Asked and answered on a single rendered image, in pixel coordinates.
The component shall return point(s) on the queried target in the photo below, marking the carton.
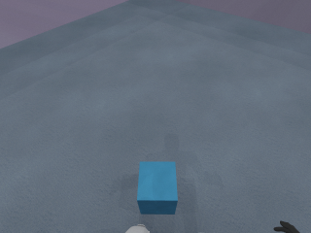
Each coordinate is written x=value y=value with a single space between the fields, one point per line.
x=157 y=188

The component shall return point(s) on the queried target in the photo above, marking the robot right hand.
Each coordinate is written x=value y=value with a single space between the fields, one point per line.
x=286 y=227

